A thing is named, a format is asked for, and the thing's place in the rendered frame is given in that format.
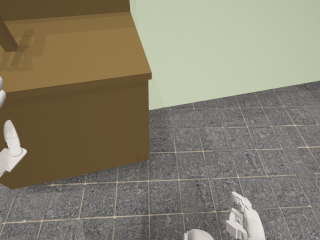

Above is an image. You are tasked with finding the robot right hand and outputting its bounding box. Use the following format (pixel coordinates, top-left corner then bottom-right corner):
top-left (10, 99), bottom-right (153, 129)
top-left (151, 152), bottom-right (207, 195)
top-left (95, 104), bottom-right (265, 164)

top-left (226, 191), bottom-right (265, 240)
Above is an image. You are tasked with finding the robot left hand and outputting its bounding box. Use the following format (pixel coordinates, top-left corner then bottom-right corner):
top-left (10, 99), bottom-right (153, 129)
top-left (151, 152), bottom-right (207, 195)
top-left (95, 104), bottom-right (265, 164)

top-left (0, 77), bottom-right (27, 177)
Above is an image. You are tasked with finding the counter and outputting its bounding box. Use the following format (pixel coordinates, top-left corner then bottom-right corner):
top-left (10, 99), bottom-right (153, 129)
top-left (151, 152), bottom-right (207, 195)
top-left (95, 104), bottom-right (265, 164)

top-left (0, 0), bottom-right (152, 190)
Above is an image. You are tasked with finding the robot right thigh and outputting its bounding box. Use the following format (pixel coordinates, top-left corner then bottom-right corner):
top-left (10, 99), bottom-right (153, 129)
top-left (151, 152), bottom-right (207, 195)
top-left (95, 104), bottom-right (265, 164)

top-left (182, 229), bottom-right (214, 240)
